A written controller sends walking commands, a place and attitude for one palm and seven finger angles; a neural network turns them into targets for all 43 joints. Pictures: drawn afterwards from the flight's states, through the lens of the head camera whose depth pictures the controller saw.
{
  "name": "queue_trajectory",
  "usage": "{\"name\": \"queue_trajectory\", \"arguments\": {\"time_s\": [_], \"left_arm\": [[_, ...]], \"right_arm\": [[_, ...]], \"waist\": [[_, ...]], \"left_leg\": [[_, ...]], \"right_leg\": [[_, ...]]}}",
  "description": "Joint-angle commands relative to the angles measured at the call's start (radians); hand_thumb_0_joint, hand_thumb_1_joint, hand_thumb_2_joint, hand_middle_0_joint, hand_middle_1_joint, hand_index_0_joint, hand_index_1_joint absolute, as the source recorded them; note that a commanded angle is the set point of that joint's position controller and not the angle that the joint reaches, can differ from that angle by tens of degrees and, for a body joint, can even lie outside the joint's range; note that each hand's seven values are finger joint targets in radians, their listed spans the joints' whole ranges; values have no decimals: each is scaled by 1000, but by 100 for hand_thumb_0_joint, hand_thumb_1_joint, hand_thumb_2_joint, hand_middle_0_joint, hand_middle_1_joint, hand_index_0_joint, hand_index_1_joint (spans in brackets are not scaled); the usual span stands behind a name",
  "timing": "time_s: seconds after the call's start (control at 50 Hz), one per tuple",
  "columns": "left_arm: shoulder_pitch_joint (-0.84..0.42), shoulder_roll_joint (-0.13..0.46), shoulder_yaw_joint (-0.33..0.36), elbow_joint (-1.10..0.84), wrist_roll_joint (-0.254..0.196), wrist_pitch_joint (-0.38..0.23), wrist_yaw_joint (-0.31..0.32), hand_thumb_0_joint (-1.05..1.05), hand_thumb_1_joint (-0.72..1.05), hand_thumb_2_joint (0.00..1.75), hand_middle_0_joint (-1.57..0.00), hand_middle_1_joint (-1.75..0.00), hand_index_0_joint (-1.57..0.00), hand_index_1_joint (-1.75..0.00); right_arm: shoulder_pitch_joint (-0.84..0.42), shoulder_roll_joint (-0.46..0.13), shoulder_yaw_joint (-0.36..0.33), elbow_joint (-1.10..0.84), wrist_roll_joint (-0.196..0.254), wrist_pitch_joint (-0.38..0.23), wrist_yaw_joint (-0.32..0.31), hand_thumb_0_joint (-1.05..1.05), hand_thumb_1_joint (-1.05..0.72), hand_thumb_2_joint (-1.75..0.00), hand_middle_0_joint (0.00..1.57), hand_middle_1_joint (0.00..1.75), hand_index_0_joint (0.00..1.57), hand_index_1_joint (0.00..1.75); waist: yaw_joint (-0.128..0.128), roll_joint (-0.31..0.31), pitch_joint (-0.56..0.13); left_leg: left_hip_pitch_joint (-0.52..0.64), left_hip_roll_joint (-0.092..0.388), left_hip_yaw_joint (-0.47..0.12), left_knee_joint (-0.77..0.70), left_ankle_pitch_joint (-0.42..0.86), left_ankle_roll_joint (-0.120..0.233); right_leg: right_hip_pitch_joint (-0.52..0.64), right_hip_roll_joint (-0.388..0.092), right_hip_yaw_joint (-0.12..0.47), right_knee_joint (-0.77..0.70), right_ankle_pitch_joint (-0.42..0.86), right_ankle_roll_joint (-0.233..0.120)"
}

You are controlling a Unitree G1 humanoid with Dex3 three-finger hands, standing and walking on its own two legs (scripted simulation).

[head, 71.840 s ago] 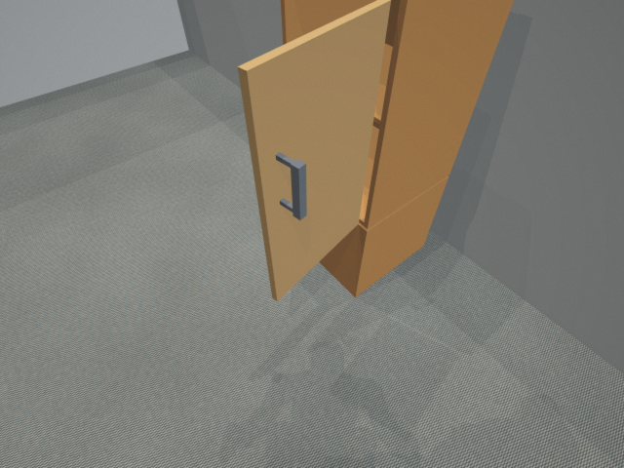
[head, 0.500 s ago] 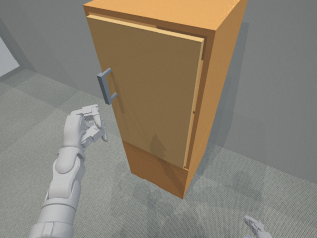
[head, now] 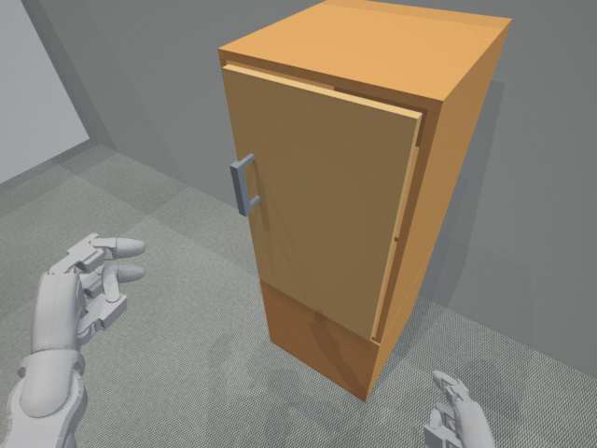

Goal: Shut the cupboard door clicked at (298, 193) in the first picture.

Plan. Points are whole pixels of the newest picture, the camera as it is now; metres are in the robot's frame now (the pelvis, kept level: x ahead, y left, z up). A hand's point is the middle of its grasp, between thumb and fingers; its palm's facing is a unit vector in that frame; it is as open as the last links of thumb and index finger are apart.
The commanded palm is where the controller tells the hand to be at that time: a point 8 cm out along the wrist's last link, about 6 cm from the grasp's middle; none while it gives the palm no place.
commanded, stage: draw the hand back to the body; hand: left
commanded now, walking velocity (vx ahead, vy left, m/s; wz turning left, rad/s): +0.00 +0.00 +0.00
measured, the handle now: (247, 185) +0.59 +0.17 +0.03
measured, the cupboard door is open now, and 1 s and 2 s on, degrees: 0 0 0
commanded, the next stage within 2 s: step back with the hand held close in 0.58 s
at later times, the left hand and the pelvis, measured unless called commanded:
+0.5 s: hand (75, 319) +0.20 +0.26 +0.15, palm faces +0.48 -0.78 -0.39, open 7.3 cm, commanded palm +0.15 +0.29 +0.18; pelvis +0.01 -0.01 +0.00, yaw +0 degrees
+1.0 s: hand (54, 323) +0.19 +0.28 +0.15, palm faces +0.39 -0.77 -0.50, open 7.4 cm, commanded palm +0.13 +0.31 +0.18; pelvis -0.01 +0.01 +0.00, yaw +0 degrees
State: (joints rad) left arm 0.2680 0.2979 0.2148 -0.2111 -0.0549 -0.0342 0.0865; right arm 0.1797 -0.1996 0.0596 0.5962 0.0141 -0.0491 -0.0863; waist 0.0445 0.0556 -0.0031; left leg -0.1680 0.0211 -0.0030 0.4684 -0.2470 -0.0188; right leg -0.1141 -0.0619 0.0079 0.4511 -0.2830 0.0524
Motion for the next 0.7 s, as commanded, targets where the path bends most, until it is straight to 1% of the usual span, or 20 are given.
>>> {"name": "queue_trajectory", "arguments": {"time_s": [0.0,0.04,0.06,0.12,0.14,0.16,0.18,0.2,0.24,0.26,0.32,0.36,0.4,0.44,0.48,0.5,0.54,0.62,0.64,0.68], "left_arm": [[-84,193,153,-296,-4,-78,21,0,90,90,-45,-57,-45,-57],[-1,226,207,-294,-7,-76,24,0,90,90,-39,-51,-39,-51],[-3,209,195,-335,-7,-79,22,0,90,90,-36,-48,-36,-48],[63,236,247,-360,-10,-85,30,0,90,90,-28,-39,-28,-39],[79,259,270,-386,-7,-88,33,0,90,90,-25,-36,-25,-36],[91,256,276,-408,-8,-93,36,0,90,90,-23,-33,-23,-33],[117,259,288,-410,-8,-96,39,0,90,90,-20,-30,-20,-30],[109,225,253,-393,-5,-95,37,0,90,90,-20,-30,-20,-30],[101,197,228,-336,-6,-84,34,0,90,90,-20,-30,-20,-30],[77,202,224,-332,-6,-81,35,0,90,90,-20,-30,-20,-30],[46,211,230,-333,0,-85,40,0,90,90,-20,-30,-20,-30],[39,234,247,-373,2,-94,43,0,90,90,-20,-30,-20,-30],[68,230,248,-373,0,-95,43,0,90,90,-20,-30,-20,-30],[68,254,271,-380,0,-96,44,0,90,90,-20,-30,-20,-30],[86,237,265,-374,-3,-96,42,0,90,90,-20,-30,-20,-30],[90,239,268,-373,-4,-95,41,0,90,90,-20,-30,-20,-30],[106,251,285,-370,-5,-94,37,0,90,90,-20,-30,-20,-30],[106,226,265,-363,-8,-89,33,0,90,90,-20,-30,-20,-30],[114,233,272,-349,-9,-86,31,0,90,90,-20,-30,-20,-30],[95,229,264,-359,-9,-88,32,0,90,90,-20,-30,-20,-30]], "right_arm": [[-131,-112,-56,-150,-8,-69,-13,0,-90,-90,20,30,20,30],[-132,-116,-63,-142,-11,-76,-14,0,-90,-90,20,30,20,30],[-131,-110,-61,-148,-8,-76,-14,0,-90,-90,20,30,20,30],[-127,-111,-68,-143,-8,-88,-15,0,-90,-90,20,30,20,30],[-134,-115,-73,-140,-7,-97,-17,0,-90,-90,20,30,20,30],[-124,-110,-70,-141,-6,-101,-17,0,-90,-90,20,30,20,30],[-123,-108,-71,-139,-5,-105,-17,0,-90,-90,20,30,20,30],[-121,-109,-70,-133,-5,-109,-17,0,-90,-90,20,30,20,30],[-117,-118,-77,-123,-7,-116,-21,0,-90,-90,20,30,20,30],[-111,-123,-77,-125,-5,-113,-22,0,-90,-90,20,30,20,30],[-113,-123,-79,-123,-7,-112,-27,0,-90,-90,20,30,20,30],[-119,-121,-79,-125,-9,-120,-30,0,-90,-90,20,30,20,30],[-124,-114,-76,-124,-9,-121,-29,0,-90,-90,20,30,20,30],[-126,-113,-75,-119,-11,-126,-31,0,-90,-90,20,30,20,30],[-126,-105,-72,-124,-10,-124,-29,0,-90,-90,20,30,20,30],[-125,-106,-72,-125,-10,-123,-29,0,-90,-90,20,30,20,30],[-127,-107,-76,-123,-11,-124,-27,0,-90,-90,20,30,20,30],[-119,-104,-76,-128,-9,-115,-24,0,-90,-90,20,30,20,30],[-123,-108,-78,-126,-10,-116,-26,0,-90,-90,20,30,20,30],[-122,-107,-77,-128,-10,-114,-26,0,-90,-90,20,30,20,30]], "waist": [[5,11,-109],[16,-17,-101],[11,1,-113],[18,-7,-97],[23,15,-93],[20,39,-103],[23,32,-91],[14,30,-68],[4,-37,-14],[1,-45,-19],[5,-35,-31],[15,-14,-87],[20,-7,-85],[24,11,-68],[23,1,-65],[24,20,-58],[27,7,-61],[20,3,-60],[22,-18,-44],[19,-21,-58]], "left_leg": [[56,-20,42,-92,163,26],[49,-20,48,-85,182,31],[56,-20,50,-82,194,30],[46,-20,50,-79,185,31],[51,-20,55,-74,194,32],[50,-22,54,-73,200,30],[45,-21,53,-72,202,28],[42,-22,56,-72,193,29],[39,-19,57,-71,173,36],[38,-20,56,-75,162,39],[47,-23,54,-77,143,40],[63,-27,53,-74,162,42],[62,-28,58,-68,183,41],[52,-28,57,-66,182,38],[50,-26,61,-67,187,36],[49,-25,62,-67,196,35],[53,-24,65,-62,218,36],[57,-21,71,-64,222,35],[56,-20,69,-65,223,37],[61,-20,69,-68,213,38]], "right_leg": [[-4,67,-75,-60,195,-54],[2,69,-73,-70,222,-49],[10,63,-74,-58,228,-49],[-1,65,-78,-58,216,-48],[-2,70,-71,-68,227,-47],[8,62,-74,-53,231,-49],[0,65,-78,-52,229,-49],[-19,65,-78,-53,219,-48],[-56,69,-77,-79,204,-40],[-51,63,-75,-73,189,-38],[-56,63,-74,-71,161,-39],[-21,58,-69,-61,184,-41],[-17,59,-71,-55,211,-42],[-19,62,-66,-69,215,-43],[-16,60,-70,-59,222,-42],[-17,60,-68,-59,234,-43],[-13,65,-65,-69,261,-42],[-18,62,-68,-61,265,-38],[-24,67,-68,-73,267,-37],[-21,63,-69,-67,253,-35]]}}
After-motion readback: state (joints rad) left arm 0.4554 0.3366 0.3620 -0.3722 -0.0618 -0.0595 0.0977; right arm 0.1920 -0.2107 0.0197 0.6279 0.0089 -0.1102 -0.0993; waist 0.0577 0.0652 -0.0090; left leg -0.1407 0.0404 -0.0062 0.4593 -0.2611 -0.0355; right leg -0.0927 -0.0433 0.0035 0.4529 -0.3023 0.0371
